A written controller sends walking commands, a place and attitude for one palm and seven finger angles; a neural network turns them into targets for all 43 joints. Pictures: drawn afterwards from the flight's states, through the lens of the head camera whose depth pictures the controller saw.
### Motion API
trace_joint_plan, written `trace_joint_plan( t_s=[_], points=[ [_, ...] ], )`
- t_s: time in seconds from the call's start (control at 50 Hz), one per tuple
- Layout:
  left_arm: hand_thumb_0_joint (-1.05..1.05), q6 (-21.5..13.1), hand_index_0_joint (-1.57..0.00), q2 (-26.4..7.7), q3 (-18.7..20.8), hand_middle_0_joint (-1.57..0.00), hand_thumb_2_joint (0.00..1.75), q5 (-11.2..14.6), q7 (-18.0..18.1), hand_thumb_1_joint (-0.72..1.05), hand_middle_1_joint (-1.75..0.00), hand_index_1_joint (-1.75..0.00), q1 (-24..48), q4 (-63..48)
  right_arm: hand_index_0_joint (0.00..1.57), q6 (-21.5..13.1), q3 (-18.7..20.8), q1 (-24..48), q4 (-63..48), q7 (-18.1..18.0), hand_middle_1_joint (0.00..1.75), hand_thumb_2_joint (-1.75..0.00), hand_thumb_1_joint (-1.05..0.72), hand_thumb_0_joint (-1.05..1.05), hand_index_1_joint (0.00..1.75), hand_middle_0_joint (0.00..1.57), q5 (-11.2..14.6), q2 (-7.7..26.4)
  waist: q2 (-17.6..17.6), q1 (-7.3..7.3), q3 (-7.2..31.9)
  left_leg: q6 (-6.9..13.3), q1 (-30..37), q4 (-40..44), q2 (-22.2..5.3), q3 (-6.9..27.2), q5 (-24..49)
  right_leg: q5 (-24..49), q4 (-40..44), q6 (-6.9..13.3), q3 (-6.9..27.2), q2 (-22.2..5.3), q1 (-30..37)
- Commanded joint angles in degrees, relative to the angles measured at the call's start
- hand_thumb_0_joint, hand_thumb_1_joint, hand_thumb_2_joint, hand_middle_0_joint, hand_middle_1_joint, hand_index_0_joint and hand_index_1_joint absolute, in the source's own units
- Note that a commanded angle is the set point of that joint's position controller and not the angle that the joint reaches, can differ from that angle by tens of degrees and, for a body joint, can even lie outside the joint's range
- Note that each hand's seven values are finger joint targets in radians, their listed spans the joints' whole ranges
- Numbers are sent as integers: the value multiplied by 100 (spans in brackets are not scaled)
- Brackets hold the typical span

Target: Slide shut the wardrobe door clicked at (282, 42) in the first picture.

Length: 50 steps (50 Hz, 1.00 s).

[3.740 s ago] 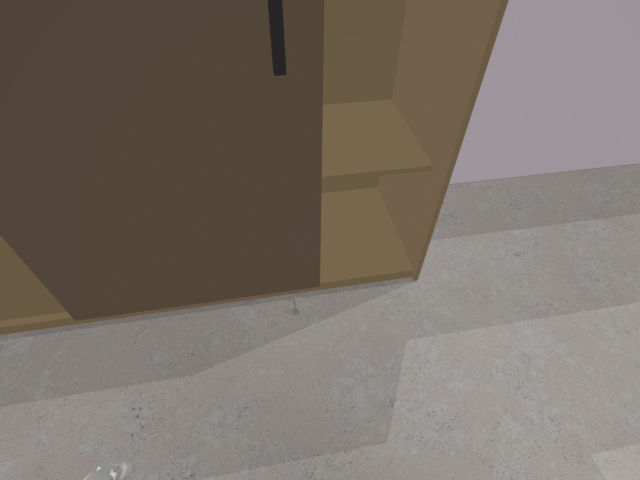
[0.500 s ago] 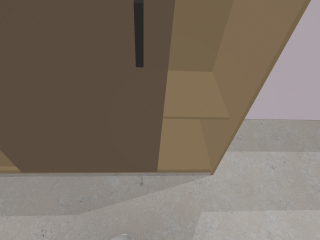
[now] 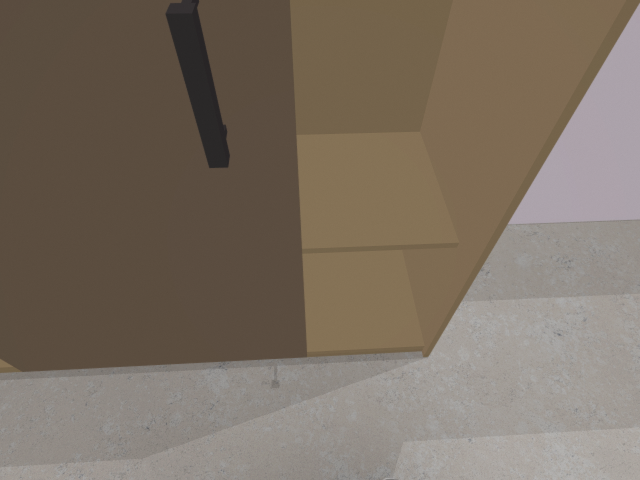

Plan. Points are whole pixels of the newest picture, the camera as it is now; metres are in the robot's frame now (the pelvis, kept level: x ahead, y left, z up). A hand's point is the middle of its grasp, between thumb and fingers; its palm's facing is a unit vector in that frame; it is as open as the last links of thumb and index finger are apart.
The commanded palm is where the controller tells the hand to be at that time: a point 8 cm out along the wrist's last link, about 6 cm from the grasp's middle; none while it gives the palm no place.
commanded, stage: come to a stop and stand still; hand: left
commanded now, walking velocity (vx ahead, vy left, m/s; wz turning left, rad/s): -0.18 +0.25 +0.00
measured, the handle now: (206, 86) +0.49 +0.17 +0.23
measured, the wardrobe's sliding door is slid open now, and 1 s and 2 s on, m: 0.38 0.38 0.38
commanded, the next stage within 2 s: look again from close up in 1.48 s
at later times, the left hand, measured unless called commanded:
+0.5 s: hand out of the picture -0.02 +0.22 -0.16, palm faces +0.11 -0.96 -0.24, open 7.4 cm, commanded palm none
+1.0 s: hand out of the picture -0.02 +0.19 -0.17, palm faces -0.03 -0.98 -0.20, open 7.3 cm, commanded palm none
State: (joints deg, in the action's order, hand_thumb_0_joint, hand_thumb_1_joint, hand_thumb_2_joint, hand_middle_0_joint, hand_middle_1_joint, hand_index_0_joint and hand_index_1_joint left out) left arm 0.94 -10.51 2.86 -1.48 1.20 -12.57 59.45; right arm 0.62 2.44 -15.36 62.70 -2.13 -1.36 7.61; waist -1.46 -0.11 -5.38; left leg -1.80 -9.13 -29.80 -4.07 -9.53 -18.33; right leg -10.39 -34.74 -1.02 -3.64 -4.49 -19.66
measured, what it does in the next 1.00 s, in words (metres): steps on the spot: left foot, then right foot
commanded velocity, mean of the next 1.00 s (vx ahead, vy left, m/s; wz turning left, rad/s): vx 0.04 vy -0.01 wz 0.00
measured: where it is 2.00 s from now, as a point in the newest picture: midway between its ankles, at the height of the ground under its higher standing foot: outside the picture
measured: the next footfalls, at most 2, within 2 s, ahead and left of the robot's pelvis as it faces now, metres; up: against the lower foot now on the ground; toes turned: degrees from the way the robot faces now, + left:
left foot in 0.52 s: -0.04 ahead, +0.12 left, +0.00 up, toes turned +3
right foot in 1.00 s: -0.02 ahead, -0.10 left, +0.00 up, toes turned -3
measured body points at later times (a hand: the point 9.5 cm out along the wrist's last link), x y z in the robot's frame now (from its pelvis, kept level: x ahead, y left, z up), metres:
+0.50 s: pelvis -0.05 +0.01 +0.01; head -0.06 +0.02 +0.46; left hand -0.03 +0.27 -0.14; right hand +0.02 -0.24 -0.14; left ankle -0.10 +0.14 -0.72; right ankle +0.05 -0.12 -0.73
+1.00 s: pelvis -0.05 +0.01 +0.01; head -0.02 +0.01 +0.46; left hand -0.01 +0.25 -0.15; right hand -0.15 -0.18 -0.14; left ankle -0.10 +0.14 -0.73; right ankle -0.06 -0.10 -0.73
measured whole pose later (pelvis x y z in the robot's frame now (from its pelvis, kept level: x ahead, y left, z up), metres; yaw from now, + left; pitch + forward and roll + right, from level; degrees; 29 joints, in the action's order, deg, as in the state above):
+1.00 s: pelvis -0.05 +0.01 +0.01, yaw -1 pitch +1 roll +1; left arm 1.8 -10.3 2.5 -1.1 0.8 -12.5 63.2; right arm -1.0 0.7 -24.3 67.1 -3.4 -1.6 5.1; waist -1.5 3.0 -2.2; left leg -0.5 -8.5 -24.3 -1.1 -3.8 -17.0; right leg -15.8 -30.7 -1.0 -2.2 -1.7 -15.0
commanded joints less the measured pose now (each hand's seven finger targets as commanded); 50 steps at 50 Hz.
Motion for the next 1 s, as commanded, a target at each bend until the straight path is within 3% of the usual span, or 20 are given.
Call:
trace_joint_plan(
  t_s=[0.0, 0.02, 0.04, 0.08, 0.18, 0.36, 0.42, 0.46, 0.48, 0.5, 0.52, 0.54, 0.56, 0.62, 0.66, 0.72, 0.8, 0.92, 0.96, 0.98],
  points=[
    [0, -146, -20, -1315, 249, -20, 90, -4, 97, 90, -30, -30, -987, -98, 20, 72, 242, -463, -409, 26, 30, -90, -90, 0, 30, 20, 117, 472, -1325, -213, 1293, 33, -1040, -2347, 385, 423, -1897, 5185, 1108, 985, 1868, -2113, 1489],
    [0, -132, -20, -1231, 222, -20, 90, 14, 107, 90, -30, -30, -885, -143, 20, 157, 266, -376, -392, 17, 30, -90, -90, 0, 30, 20, 121, 509, -979, -215, 1252, 78, -1060, -3060, 357, 917, -1870, 4819, 1188, 1156, 1600, -2106, 1252],
    [0, -111, -20, -1092, 249, -20, 90, 19, 159, 90, -30, -30, -624, -170, 20, 249, 260, -291, -362, 20, 30, -90, -90, 0, 30, 20, 108, 501, -1229, -164, 1183, 66, -1270, -3545, 336, 1053, -1647, 4238, 1311, 1136, 1554, -1913, 1070],
    [0, -76, -20, -944, 215, -20, 90, 31, 176, 90, -30, -30, -200, -330, 20, 279, 300, -114, -345, 70, 30, -90, -90, 0, 30, 20, 73, 666, -979, -111, 784, -23, -1683, -4198, 281, 1211, -1036, 3629, 1270, 1032, 1292, -1655, 883],
    [0, -93, -20, -973, 261, -20, 90, 32, 226, 90, -30, -30, -200, -445, 20, 372, 295, 102, -488, 182, 30, -90, -90, 0, 30, 20, 2, 759, -732, -191, 925, -184, -1987, -4024, 319, 1282, -313, 2052, 1567, 917, 1149, -1550, 1155],
    [0, -1, -20, -1262, 300, -20, 90, -106, 93, 90, -30, -30, -65, -584, 20, 270, 198, 20, -637, 283, 30, -90, -90, 0, 30, 20, 37, 739, -1208, -188, 578, -15, -873, -1632, 359, 662, -719, -1899, 2631, 732, 1380, -1248, 255],
    [0, 44, -20, -1279, 308, -20, 90, -95, 73, 90, -30, -30, 123, -518, 20, 145, 120, -760, -423, 256, 30, -90, -90, 0, 30, 20, 55, 640, -1203, 104, 707, 154, 114, -325, 514, 381, -586, -2041, 2730, 509, 1167, -951, -94],
    [0, 85, -20, -1004, 215, -20, 90, -17, 55, 90, -30, -30, 134, -413, 20, 53, 62, -1318, -211, 184, 30, -90, -90, 0, 30, 20, 44, 635, -457, 338, 688, 193, 895, 1023, 500, 464, -112, -2337, 2041, 159, 743, -533, -550],
    [0, 103, -20, -652, 120, -20, 90, 57, 30, 90, -30, -30, -1, -391, 20, -18, 92, -1249, -255, 140, 30, -90, -90, 0, 30, 20, -17, 916, 765, 288, 374, 332, 467, 1859, -224, 1626, -1191, -2192, 904, 6, 396, -46, -937],
    [0, 130, -20, -254, 49, -20, 90, 104, 19, 90, -30, -30, -73, -414, 20, -33, 147, -753, -450, 101, 30, -90, -90, 0, 30, 20, -63, 1295, 2171, 185, -278, 558, -706, 2802, -1341, 3051, -2693, -1585, -351, -91, -50, 421, -1214],
    [0, 147, -20, -369, 96, -20, 90, 57, -1, 90, -30, -30, 6, -418, 20, 0, 107, -197, -676, 49, 30, -90, -90, 0, 30, 20, -68, 1405, 1630, 51, -774, 755, -1802, 3120, -1665, 3236, -2797, -1219, -936, 15, 532, 261, -953],
    [0, 139, -20, -479, 149, -20, 90, 14, -76, 90, -30, -30, -144, -334, 20, -42, 34, 221, -740, 40, 30, -90, -90, 0, 30, 20, -83, 1305, 1336, -184, -587, 829, -2072, 3115, -1518, 3131, -2717, -876, -1460, 24, 632, 254, -578],
    [0, 150, -20, -511, 188, -20, 90, -52, -106, 90, -30, -30, -356, -150, 20, -96, 3, 312, -663, 10, 30, -90, -90, 0, 30, 20, -50, 1168, 1236, -270, -476, 573, -1787, 2914, -1132, 2559, -2031, -655, -1803, -10, 656, 371, -662],
    [0, 58, -20, -481, 149, -20, 90, -28, -150, 90, -30, -30, -738, 120, 20, -225, -37, -225, -438, -66, 30, -90, -90, 0, 30, 20, 23, 1008, 849, -140, -143, 434, -308, 2378, -737, 1824, -600, -213, -2345, -92, 571, 471, -1345],
    [0, 32, -20, -490, 133, -20, 90, -26, -143, 90, -30, -30, -670, 138, 20, -263, -36, -694, -252, -121, 30, -90, -90, 0, 30, 20, 35, 919, 784, 17, -14, 384, 289, 2184, -818, 1797, 199, -188, -2283, -138, 604, 419, -1566],
    [0, 41, -20, -487, 114, -20, 90, -17, -134, 90, -30, -30, -454, 45, 20, -297, -17, -1212, -8, -206, 30, -90, -90, 0, 30, 20, 0, 837, 908, 202, 140, 752, 974, 1816, -1203, 2025, 1709, -567, -2042, -140, 601, 272, -1732],
    [0, 70, -20, -269, 30, -20, 90, 22, -134, 90, -30, -30, -185, 14, 20, -289, -13, -1481, 206, -260, 30, -90, -90, 0, 30, 20, -29, 777, 940, 313, 280, 1075, 1227, 1412, -1308, 1902, 3358, -1019, -1522, -115, 410, 200, -1390],
    [0, -24, -20, -13, -40, -20, 90, 101, -78, 90, -30, -30, -241, 130, 20, -218, 29, -1172, 328, -184, 30, -90, -90, 0, 30, 20, -25, 741, 1211, 189, 438, 948, 475, 990, -977, 1646, 3140, -888, 307, 31, 45, 338, 139],
    [0, -106, -20, -108, -25, -20, 90, 95, -29, 90, -30, -30, -580, 303, 20, -220, 22, -1156, 342, -146, 30, -90, -90, 0, 30, 20, 33, 624, 700, 6, 600, 585, -56, 578, -679, 1417, 2476, 442, 1463, 39, 52, 249, 1215],
    [0, -159, -20, -286, -18, -20, 90, 104, 26, 90, -30, -30, -739, 419, 20, -236, -26, -1201, 336, -113, 30, -90, -90, 0, 30, 20, 75, 405, 325, -27, 729, 341, -692, 364, -473, 1184, 1677, 1056, 1482, 156, 569, -237, 2001]
  ],
)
